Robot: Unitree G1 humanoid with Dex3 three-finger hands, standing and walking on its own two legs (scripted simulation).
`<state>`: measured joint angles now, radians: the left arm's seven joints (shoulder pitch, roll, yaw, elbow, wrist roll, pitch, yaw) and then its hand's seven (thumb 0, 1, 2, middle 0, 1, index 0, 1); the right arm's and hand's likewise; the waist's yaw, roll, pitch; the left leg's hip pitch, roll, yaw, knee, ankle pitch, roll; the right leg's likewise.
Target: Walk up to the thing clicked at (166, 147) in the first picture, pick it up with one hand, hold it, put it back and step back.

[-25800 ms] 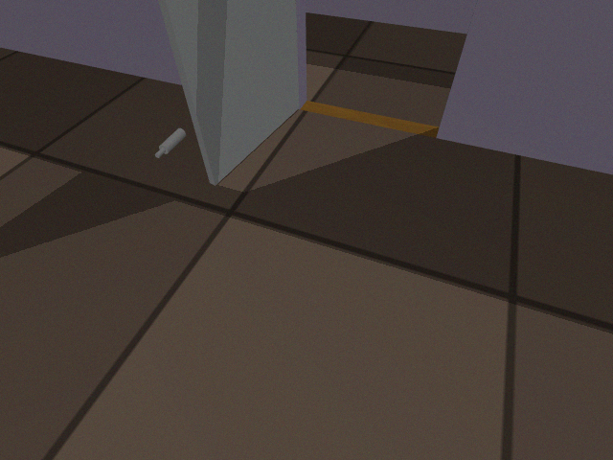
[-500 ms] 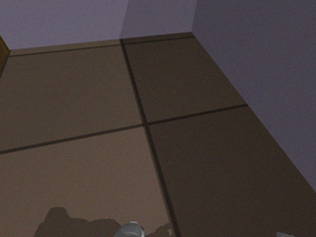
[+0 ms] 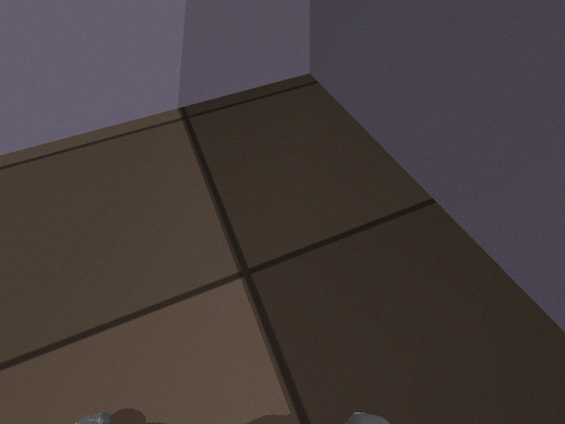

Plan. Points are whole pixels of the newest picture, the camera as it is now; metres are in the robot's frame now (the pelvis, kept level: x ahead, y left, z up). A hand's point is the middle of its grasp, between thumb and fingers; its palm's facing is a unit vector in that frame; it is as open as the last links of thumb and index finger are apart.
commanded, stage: walk up
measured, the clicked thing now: out of the picture -0.89 -0.82 -0.73
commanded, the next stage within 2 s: none
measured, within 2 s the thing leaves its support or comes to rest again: neither
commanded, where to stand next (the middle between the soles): +0.35 +0.02 m, yaw +3 degrees
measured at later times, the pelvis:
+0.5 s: pelvis +0.16 +0.03 +0.00, yaw +3 degrees
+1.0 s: pelvis +0.26 -0.01 +0.00, yaw +3 degrees
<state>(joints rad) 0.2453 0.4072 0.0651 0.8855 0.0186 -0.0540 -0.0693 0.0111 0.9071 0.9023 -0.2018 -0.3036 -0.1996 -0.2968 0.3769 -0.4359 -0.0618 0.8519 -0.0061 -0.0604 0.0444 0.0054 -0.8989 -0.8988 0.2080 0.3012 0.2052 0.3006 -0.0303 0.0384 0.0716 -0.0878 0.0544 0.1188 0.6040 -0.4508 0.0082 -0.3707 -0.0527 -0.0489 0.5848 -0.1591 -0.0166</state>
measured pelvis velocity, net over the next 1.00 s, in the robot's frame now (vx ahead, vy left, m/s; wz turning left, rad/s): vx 0.26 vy -0.01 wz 0.05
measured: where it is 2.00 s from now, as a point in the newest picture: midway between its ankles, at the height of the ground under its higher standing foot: (300, 397)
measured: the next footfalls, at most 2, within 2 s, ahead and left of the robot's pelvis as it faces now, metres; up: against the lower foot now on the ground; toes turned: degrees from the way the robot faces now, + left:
left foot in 0.42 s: +0.26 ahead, +0.15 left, +0.00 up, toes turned +7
right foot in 0.84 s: +0.38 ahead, -0.12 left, +0.00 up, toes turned -1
